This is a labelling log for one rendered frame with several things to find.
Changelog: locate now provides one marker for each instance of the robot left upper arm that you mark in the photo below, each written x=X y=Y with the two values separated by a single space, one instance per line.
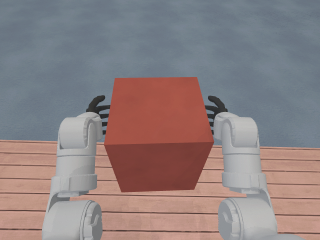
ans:
x=73 y=220

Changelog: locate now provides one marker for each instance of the robot right hand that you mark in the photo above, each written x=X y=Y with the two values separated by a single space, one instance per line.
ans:
x=219 y=109

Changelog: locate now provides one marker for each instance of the robot right forearm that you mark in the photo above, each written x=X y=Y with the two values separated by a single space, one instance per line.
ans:
x=241 y=156

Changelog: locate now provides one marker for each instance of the robot left hand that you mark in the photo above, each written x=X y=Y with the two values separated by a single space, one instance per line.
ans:
x=96 y=109

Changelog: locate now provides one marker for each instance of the robot left forearm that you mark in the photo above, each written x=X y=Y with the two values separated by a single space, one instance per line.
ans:
x=75 y=163

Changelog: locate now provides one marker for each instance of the carton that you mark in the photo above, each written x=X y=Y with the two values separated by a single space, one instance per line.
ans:
x=158 y=135

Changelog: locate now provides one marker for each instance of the robot right upper arm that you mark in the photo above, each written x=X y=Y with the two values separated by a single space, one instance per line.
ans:
x=249 y=218

